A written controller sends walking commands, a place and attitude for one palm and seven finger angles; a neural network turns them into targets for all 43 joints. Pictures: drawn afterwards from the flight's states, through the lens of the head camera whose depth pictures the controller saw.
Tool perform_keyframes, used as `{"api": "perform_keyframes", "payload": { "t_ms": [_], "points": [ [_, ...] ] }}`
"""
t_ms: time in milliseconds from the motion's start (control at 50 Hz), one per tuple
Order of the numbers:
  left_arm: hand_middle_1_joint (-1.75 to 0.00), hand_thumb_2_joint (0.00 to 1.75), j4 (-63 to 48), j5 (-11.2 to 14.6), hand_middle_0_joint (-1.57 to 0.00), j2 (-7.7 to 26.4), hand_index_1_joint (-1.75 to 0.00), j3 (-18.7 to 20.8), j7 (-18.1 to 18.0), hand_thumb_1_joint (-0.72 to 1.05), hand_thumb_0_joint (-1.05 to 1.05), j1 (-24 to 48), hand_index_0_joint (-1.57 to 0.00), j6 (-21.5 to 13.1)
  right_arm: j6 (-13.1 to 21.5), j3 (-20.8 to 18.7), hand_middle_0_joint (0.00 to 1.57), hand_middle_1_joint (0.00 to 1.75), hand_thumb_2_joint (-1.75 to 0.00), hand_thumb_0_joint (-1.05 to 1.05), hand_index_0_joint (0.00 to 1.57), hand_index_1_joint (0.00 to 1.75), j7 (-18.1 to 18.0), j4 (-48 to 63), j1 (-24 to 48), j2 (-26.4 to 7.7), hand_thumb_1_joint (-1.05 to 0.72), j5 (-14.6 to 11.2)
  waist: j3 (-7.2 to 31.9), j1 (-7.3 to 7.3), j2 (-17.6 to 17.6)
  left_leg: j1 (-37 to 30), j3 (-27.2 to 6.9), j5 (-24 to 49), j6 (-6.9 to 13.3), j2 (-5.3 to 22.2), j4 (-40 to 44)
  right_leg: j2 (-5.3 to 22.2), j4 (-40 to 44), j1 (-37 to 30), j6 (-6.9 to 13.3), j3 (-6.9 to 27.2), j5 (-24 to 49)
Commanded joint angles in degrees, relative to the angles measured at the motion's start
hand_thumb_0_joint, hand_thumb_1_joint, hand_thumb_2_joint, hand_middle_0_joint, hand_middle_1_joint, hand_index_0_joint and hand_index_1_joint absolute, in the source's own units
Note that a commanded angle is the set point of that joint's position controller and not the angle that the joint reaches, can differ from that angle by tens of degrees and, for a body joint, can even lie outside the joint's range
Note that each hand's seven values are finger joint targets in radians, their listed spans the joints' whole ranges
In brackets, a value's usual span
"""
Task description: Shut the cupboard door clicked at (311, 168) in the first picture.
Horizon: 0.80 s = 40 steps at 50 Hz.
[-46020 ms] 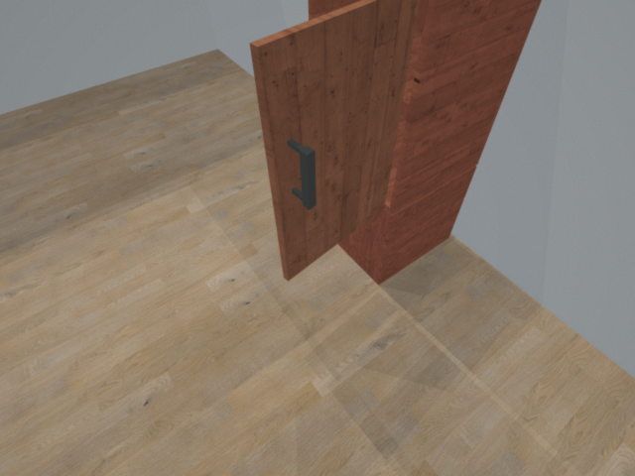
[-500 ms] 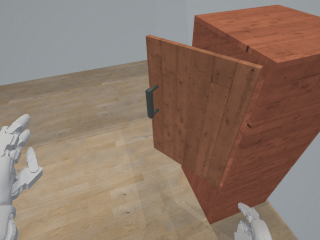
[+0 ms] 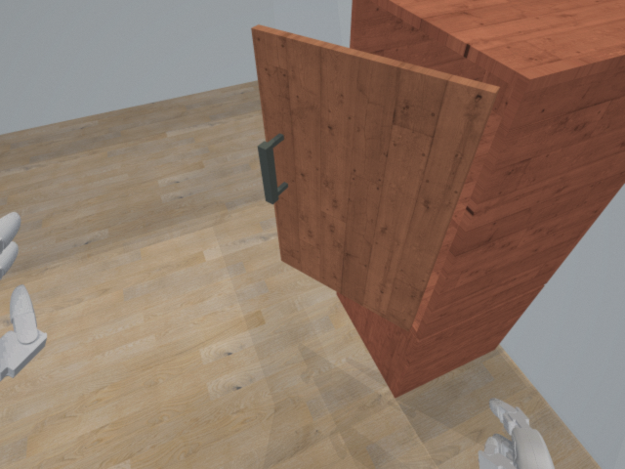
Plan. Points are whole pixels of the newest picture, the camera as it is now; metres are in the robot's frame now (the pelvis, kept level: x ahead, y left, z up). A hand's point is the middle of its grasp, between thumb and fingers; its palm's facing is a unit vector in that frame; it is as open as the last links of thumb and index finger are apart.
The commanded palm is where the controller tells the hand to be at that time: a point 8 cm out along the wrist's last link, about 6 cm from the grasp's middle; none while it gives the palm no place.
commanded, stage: step back with the hand held close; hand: left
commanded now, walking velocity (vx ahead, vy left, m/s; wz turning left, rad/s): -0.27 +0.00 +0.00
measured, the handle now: (275, 169) +0.64 +0.12 +0.01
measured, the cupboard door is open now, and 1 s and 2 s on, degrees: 32 32 32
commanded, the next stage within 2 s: stop stepping back and stand still in 1.48 s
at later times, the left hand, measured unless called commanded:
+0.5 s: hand out of the picture +0.15 +0.28 +0.17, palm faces +0.47 -0.76 -0.44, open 7.4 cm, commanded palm +0.08 +0.31 +0.19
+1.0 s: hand out of the picture +0.13 +0.27 +0.17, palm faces +0.48 -0.76 -0.45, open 7.4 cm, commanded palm +0.05 +0.30 +0.19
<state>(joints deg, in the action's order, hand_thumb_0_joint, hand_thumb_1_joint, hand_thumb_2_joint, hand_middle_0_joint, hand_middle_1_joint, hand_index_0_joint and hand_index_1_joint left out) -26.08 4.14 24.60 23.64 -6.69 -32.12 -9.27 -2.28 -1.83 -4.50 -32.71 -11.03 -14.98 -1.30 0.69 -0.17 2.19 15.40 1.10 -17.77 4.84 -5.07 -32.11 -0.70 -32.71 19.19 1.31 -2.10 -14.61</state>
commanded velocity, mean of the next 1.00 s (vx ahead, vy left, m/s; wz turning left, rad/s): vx -0.35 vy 0.00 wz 0.02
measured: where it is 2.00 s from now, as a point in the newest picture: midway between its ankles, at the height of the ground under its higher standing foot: outside the picture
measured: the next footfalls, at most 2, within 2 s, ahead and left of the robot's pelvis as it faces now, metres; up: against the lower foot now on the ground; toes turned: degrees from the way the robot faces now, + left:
right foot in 1.54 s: -0.25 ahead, -0.09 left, +0.00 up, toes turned +4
left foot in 1.94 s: -0.27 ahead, +0.14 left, +0.00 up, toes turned +9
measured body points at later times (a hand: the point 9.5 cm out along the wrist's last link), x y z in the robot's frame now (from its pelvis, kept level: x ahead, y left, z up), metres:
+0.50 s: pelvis -0.06 +0.01 -0.02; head -0.06 +0.02 +0.43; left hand +0.11 +0.31 +0.19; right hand +0.10 -0.24 -0.09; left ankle -0.01 +0.06 -0.73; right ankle +0.03 -0.10 -0.73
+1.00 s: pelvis -0.08 +0.00 -0.02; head -0.08 +0.02 +0.43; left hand +0.10 +0.30 +0.19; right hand +0.07 -0.25 -0.10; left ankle -0.02 +0.07 -0.72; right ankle +0.03 -0.10 -0.73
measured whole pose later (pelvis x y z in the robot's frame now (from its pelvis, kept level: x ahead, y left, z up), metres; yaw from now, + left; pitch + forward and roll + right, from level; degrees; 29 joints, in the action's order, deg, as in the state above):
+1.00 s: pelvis -0.08 +0.00 -0.02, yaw +1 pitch +1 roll -1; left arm -28.5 -1.2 23.0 26.8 -8.2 -25.8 -14.7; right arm 0.4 -1.2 -2.8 -33.1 -13.9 -12.8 0.5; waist 0.7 1.2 -1.7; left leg 28.9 3.6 -24.4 4.6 -3.1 -46.6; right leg -0.4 -40.8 30.0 1.6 -2.9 -11.5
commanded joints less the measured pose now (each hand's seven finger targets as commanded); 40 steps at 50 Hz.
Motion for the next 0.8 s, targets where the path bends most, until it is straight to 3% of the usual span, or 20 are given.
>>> {"api": "perform_keyframes", "payload": {
  "t_ms": [0,60,140,160,180,240,260,340,400,440,560,580,660,720,780],
  "points": [
    [-0.30,0.90,-10.68,0.03,-0.20,10.74,-0.30,8.94,-1.79,0.90,0.00,0.94,-0.20,-3.03,2.24,-1.91,0.20,0.30,-0.90,0.00,0.20,0.30,-0.78,10.55,5.29,-6.30,-0.90,-0.16,9.77,0.05,-1.16,8.09,-9.37,21.75,-2.51,11.78,5.30,6.69,-1.89,-13.63,0.47,8.31,22.49],
    [-0.30,0.90,-10.86,-0.41,-0.20,11.58,-0.30,10.10,-1.91,0.90,0.00,0.38,-0.20,-3.18,2.23,-1.93,0.20,0.30,-0.90,0.00,0.20,0.30,-0.81,10.84,5.72,-6.74,-0.90,0.12,8.23,-0.33,-0.02,13.73,-10.86,10.34,-0.95,12.29,8.22,5.79,-1.90,-14.67,-0.25,8.25,15.98],
    [-0.30,0.90,-11.60,-1.49,-0.20,10.51,-0.30,9.11,-2.09,0.90,0.00,2.52,-0.20,-3.86,2.45,-1.57,0.20,0.30,-0.90,0.00,0.20,0.30,-0.83,11.58,5.32,-6.94,-0.90,0.06,4.65,0.21,0.14,24.46,-12.39,-8.43,1.21,12.62,11.15,4.89,-2.70,-17.12,-0.66,9.54,8.19],
    [-0.30,0.90,-12.25,-1.93,-0.20,12.03,-0.30,10.65,-2.24,0.90,0.00,3.35,-0.20,-4.24,2.80,-1.68,0.20,0.30,-0.90,0.00,0.20,0.30,-0.93,11.46,5.39,-7.18,-0.90,0.24,4.60,0.03,0.69,26.32,-12.94,-11.17,1.52,12.73,11.98,4.61,-3.04,-18.31,-0.75,9.43,7.73],
    [-0.30,0.90,-12.58,-2.05,-0.20,10.35,-0.30,8.91,-2.13,0.90,0.00,4.27,-0.20,-4.43,2.94,-1.35,0.20,0.30,-0.90,0.00,0.20,0.30,-0.89,11.62,5.05,-6.90,-0.90,0.24,3.67,0.37,1.29,27.77,-13.48,-13.65,1.74,12.85,12.60,4.28,-3.87,-18.10,-0.79,9.04,6.50],
    [-0.30,0.90,-13.23,-2.89,-0.20,10.66,-0.30,9.50,-2.45,0.90,0.00,6.70,-0.20,-5.13,3.80,-1.38,0.20,0.30,-0.90,0.00,0.20,0.30,-1.06,11.53,4.48,-7.17,-0.90,0.66,3.02,0.38,3.24,32.90,-14.95,-18.98,2.92,14.28,14.94,2.37,-7.40,-20.80,-1.49,7.85,6.68],
    [-0.30,0.90,-14.29,-3.25,-0.20,11.53,-0.30,10.15,-2.41,0.90,0.00,7.73,-0.20,-5.42,4.23,-1.47,0.20,0.30,-0.90,0.00,0.20,0.30,-1.04,11.34,4.50,-7.45,-0.90,0.79,3.30,0.22,4.23,33.18,-15.61,-19.43,2.95,14.46,15.34,1.89,-8.08,-21.37,-1.55,7.44,6.89],
    [-0.30,0.90,-13.54,-3.69,-0.20,9.68,-0.30,8.73,-2.47,0.90,0.00,9.96,-0.20,-5.78,5.01,-1.49,0.20,0.30,-0.90,0.00,0.20,0.30,-0.86,10.81,3.31,-7.29,-0.90,1.12,2.41,0.48,3.17,36.34,-14.66,-21.55,3.19,14.38,13.76,2.08,-9.53,-22.35,-1.36,8.18,7.12],
    [-0.30,0.90,-13.19,-4.10,-0.20,9.57,-0.30,8.74,-2.49,0.90,0.00,10.03,-0.20,-6.03,5.30,-1.68,0.20,0.30,-0.90,0.00,0.20,0.30,-0.37,10.69,2.89,-7.43,-0.90,1.02,2.32,0.60,0.30,36.20,-13.90,-22.93,2.83,12.90,10.89,3.64,-7.59,-20.49,-0.45,10.94,4.13],
    [-0.30,0.90,-13.54,-4.31,-0.20,9.36,-0.30,8.59,-2.57,0.90,0.00,9.96,-0.20,-6.38,5.37,-1.72,0.20,0.30,-0.90,0.00,0.20,0.30,-0.01,10.56,2.95,-7.52,-0.90,1.05,1.61,0.74,0.95,36.48,-13.59,-23.73,2.73,12.35,9.54,4.37,-6.69,-18.65,0.16,12.29,2.49],
    [-0.30,0.90,-14.02,-4.46,-0.20,11.81,-0.30,12.27,-2.96,0.90,0.00,6.52,-0.20,-7.88,5.70,-2.01,0.20,0.30,-0.90,0.00,0.20,0.30,0.40,10.13,2.73,-7.17,-0.90,1.33,4.06,0.50,0.18,37.82,-14.54,-20.34,2.43,12.99,9.90,4.18,-8.36,-20.99,0.44,11.88,7.08],
    [-0.30,0.90,-14.51,-4.23,-0.20,10.62,-0.30,11.23,-2.86,0.90,0.00,6.26,-0.20,-7.98,5.64,-1.81,0.20,0.30,-0.90,0.00,0.20,0.30,0.46,10.20,2.74,-6.75,-0.90,1.25,4.37,0.67,0.30,37.73,-14.36,-19.81,2.32,13.05,9.76,4.18,-8.93,-20.97,0.46,11.72,7.57],
    [-0.30,0.90,-15.60,-4.50,-0.20,11.30,-0.30,12.39,-2.82,0.90,0.00,6.72,-0.20,-8.72,6.20,-2.09,0.20,0.30,-0.90,0.00,0.20,0.30,0.32,9.82,2.84,-7.23,-0.90,1.47,4.53,0.64,4.05,40.36,-16.00,-22.39,3.04,14.96,12.63,1.77,-12.87,-22.77,-0.33,9.38,8.55],
    [-0.30,0.90,-15.50,-4.21,-0.20,10.73,-0.30,12.23,-2.68,0.90,0.00,6.89,-0.20,-8.91,6.57,-2.24,0.20,0.30,-0.90,0.00,0.20,0.30,0.07,9.14,2.21,-6.99,-0.90,1.88,5.46,0.69,2.72,40.68,-16.78,-18.83,3.17,16.46,13.08,0.85,-14.92,-24.08,-0.76,8.25,11.25],
    [-0.30,0.90,-15.02,-4.36,-0.20,9.73,-0.30,11.12,-2.48,0.90,0.00,8.09,-0.20,-8.65,6.52,-2.23,0.20,0.30,-0.90,0.00,0.20,0.30,0.01,8.86,2.44,-6.85,-0.90,1.85,4.56,0.84,2.63,41.62,-15.94,-21.02,2.98,15.95,11.96,1.68,-14.41,-23.58,-0.36,9.73,10.19]
  ]
}}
